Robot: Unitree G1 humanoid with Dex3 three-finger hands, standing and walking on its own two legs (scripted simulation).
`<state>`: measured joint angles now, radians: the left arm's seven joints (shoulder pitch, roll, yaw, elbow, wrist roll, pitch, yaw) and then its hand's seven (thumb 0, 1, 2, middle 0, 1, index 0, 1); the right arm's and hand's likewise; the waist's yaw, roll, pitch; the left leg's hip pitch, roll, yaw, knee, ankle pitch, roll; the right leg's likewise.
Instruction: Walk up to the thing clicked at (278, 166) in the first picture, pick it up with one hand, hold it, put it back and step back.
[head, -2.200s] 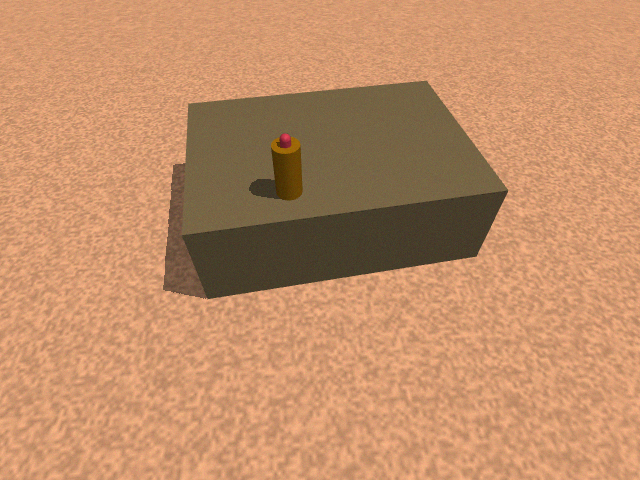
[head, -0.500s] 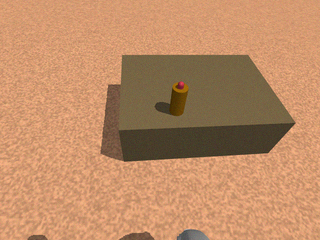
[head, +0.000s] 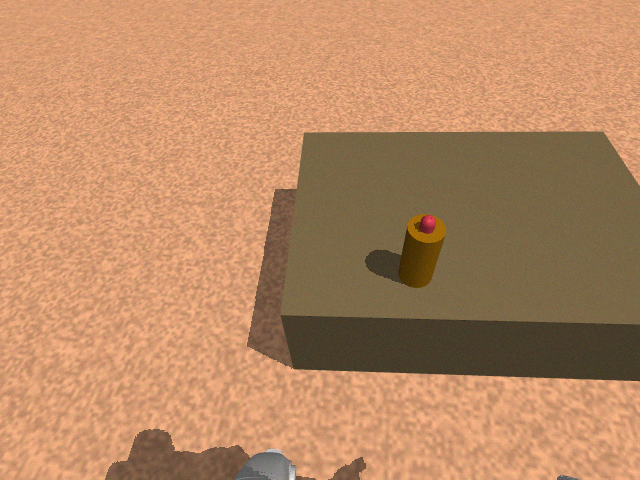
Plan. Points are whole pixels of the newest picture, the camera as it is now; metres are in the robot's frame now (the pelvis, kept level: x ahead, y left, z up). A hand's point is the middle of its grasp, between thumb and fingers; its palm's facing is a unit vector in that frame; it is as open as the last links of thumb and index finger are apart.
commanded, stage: walk up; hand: right
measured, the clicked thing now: (421, 248) +0.67 -0.20 -0.30
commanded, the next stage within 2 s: stand in 1.98 s
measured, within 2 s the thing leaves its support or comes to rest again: neither
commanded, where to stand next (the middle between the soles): +0.24 +0.02 m, yaw -2 degrees
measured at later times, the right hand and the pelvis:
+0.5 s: hand (504, 435) +0.21 -0.23 -0.13, palm faces -0.02 +0.91 -0.41, open 7.4 cm; pelvis +0.16 +0.04 +0.00, yaw -1 degrees
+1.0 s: hand (501, 420) +0.24 -0.24 -0.15, palm faces -0.01 +0.93 -0.37, open 7.4 cm; pelvis +0.18 +0.02 +0.00, yaw -2 degrees
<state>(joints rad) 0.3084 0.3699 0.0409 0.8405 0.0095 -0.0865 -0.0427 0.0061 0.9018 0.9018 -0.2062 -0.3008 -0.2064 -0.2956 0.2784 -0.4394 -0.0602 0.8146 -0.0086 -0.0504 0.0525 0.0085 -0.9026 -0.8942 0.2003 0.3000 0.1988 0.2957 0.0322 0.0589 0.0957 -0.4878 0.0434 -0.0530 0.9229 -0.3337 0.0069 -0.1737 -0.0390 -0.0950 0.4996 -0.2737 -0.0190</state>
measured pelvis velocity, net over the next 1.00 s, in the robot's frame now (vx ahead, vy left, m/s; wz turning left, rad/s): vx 0.18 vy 0.02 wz -0.03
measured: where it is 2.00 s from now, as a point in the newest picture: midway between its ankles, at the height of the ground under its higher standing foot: outside the picture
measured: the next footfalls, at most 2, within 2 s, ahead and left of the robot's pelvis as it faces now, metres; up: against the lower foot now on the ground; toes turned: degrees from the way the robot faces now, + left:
left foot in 0.14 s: +0.22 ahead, +0.16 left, +0.00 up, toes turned -1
right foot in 0.60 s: +0.27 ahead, -0.10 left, +0.00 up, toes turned -3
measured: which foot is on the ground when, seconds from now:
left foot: up 0.00-0.12, down 0.14-1.00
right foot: down 0.00-0.18, up 0.20-0.58, down 0.60-1.00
